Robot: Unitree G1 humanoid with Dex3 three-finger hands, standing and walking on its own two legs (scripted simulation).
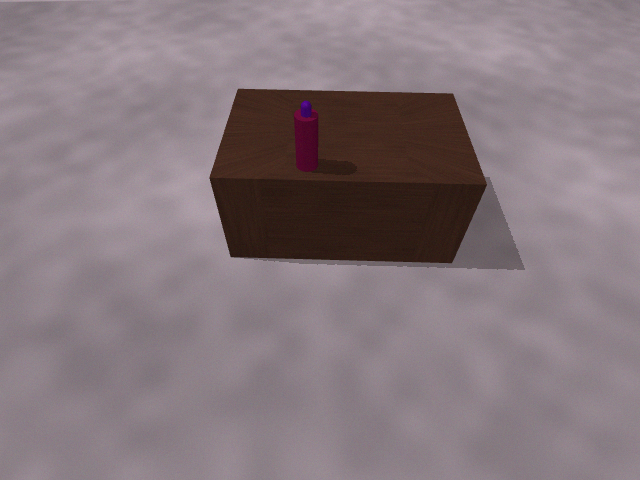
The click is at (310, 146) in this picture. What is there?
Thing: necked bottle
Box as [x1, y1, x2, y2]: [294, 101, 317, 171]
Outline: 303,101 301,103 301,108 294,113 296,165 301,170 310,171 317,166 317,112 310,108 310,103 308,101
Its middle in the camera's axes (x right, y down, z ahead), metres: -0.04 -0.34 +1.23
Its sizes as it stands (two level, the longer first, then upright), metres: 0.073 0.073 0.233
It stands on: a support 0.42 m high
